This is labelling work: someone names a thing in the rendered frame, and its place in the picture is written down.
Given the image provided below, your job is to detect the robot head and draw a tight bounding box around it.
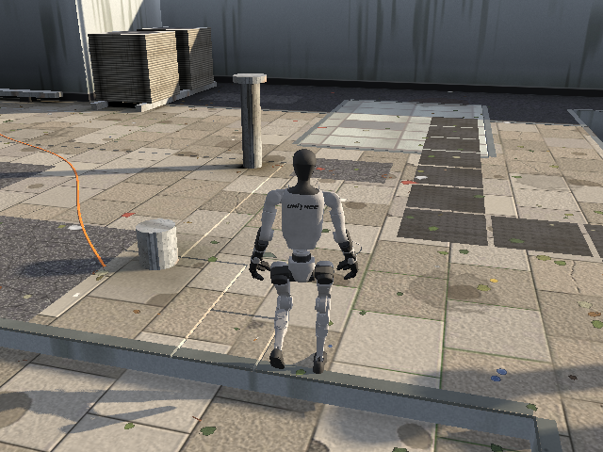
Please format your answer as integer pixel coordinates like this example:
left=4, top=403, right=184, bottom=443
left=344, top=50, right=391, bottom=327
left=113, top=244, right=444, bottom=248
left=287, top=149, right=319, bottom=195

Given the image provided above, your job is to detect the robot right forearm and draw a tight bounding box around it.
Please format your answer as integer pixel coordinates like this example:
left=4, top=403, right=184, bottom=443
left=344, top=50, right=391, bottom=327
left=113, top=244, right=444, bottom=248
left=338, top=229, right=357, bottom=265

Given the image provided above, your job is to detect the robot right hand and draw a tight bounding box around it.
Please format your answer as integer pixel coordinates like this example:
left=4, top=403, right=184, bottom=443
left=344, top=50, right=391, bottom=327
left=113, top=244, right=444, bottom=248
left=337, top=260, right=359, bottom=280

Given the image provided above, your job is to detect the robot right upper arm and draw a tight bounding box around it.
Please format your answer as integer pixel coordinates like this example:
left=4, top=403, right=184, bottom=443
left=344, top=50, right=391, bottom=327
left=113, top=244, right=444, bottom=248
left=323, top=190, right=349, bottom=243

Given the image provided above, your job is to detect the robot left forearm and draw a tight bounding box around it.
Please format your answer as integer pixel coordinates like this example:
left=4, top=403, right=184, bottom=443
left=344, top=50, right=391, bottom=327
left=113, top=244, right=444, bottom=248
left=251, top=227, right=269, bottom=264

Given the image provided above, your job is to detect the robot left upper arm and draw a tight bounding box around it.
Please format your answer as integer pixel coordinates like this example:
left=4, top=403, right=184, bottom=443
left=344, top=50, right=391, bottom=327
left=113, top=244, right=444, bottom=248
left=259, top=189, right=284, bottom=242

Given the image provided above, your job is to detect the robot left hand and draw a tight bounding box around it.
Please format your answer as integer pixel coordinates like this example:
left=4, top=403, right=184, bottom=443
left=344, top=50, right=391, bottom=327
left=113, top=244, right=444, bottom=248
left=249, top=260, right=270, bottom=281

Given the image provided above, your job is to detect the robot right shin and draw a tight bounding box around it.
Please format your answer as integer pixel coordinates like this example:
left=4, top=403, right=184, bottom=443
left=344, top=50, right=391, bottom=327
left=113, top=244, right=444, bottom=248
left=316, top=298, right=331, bottom=362

